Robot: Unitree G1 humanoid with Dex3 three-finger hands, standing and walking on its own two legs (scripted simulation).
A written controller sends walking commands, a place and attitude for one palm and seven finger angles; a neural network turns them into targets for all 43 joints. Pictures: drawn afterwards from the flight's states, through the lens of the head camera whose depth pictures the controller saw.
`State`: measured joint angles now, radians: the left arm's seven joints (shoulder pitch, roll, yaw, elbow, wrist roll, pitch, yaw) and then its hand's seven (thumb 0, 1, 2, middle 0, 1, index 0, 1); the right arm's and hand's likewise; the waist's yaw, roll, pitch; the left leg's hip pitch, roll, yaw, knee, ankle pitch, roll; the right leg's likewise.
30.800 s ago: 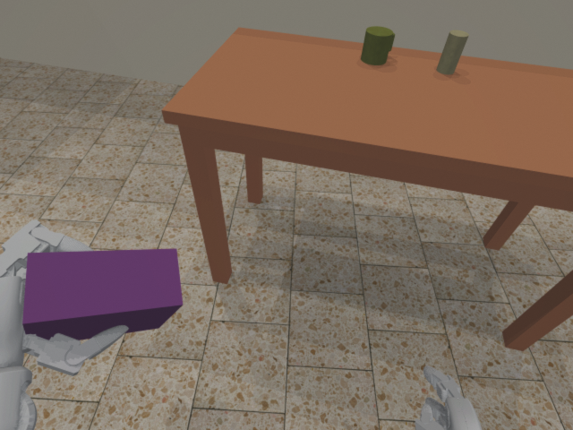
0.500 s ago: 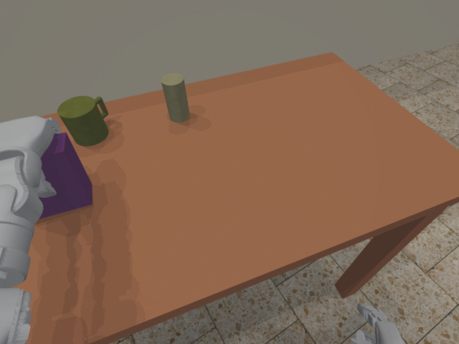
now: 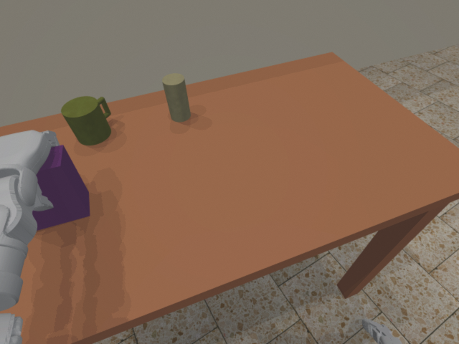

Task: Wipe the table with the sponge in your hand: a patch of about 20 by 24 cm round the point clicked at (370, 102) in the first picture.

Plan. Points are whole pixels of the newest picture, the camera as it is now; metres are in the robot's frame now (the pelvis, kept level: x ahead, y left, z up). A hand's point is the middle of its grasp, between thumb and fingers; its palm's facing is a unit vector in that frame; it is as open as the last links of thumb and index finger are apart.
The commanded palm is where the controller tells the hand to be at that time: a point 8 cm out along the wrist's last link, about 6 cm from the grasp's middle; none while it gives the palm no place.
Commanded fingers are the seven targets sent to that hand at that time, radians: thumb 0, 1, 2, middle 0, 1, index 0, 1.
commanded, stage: wipe back along the first lane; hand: left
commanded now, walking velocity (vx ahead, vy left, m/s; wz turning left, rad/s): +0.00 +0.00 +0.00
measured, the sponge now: (49, 198) +0.34 +0.37 +0.06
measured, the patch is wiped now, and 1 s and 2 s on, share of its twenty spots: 1.00 1.00 1.00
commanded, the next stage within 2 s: lift the sponge slowly off the table in 1.24 s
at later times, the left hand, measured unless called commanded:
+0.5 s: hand (38, 191) +0.31 +0.35 +0.12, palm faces +0.00 -0.01 -1.00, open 10.4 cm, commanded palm +0.27 +0.32 +0.15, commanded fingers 0.00 0.10 1.30 -1.20 -1.60 -1.20 -1.60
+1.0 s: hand (37, 221) +0.26 +0.32 +0.12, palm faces +0.06 -0.03 -1.00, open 10.5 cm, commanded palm +0.22 +0.30 +0.15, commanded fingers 0.00 0.10 1.30 -1.20 -1.60 -1.20 -1.60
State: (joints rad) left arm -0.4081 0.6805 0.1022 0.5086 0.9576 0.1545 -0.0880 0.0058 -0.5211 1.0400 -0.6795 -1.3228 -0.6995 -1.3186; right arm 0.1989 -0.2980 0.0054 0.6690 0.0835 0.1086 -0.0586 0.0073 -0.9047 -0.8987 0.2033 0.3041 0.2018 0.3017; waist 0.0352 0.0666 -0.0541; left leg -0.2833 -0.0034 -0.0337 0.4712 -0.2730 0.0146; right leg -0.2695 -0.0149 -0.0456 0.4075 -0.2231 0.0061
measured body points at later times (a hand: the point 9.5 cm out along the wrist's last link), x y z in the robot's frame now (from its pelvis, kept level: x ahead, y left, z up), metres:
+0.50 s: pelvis +0.00 +0.00 +0.00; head +0.01 -0.03 +0.45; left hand +0.31 +0.34 +0.17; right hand +0.20 -0.24 -0.10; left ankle -0.02 +0.11 -0.74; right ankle -0.01 -0.13 -0.74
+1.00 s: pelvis +0.01 +0.00 +0.00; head +0.01 -0.04 +0.45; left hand +0.25 +0.31 +0.17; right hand +0.23 -0.22 -0.09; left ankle -0.02 +0.11 -0.74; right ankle -0.01 -0.13 -0.74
